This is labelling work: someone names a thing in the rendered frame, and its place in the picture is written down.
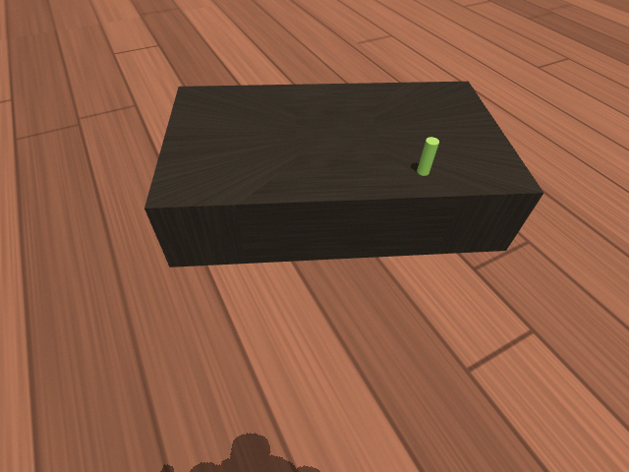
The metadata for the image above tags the can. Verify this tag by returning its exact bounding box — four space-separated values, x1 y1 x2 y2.
417 137 439 176

